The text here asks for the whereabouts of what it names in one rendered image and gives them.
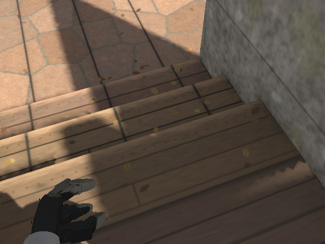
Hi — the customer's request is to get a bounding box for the robot left hand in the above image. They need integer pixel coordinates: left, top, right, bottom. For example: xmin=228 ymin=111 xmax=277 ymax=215
xmin=31 ymin=178 xmax=106 ymax=244

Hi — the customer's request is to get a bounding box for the left robot forearm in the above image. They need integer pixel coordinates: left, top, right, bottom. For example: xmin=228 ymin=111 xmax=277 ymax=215
xmin=23 ymin=231 xmax=60 ymax=244

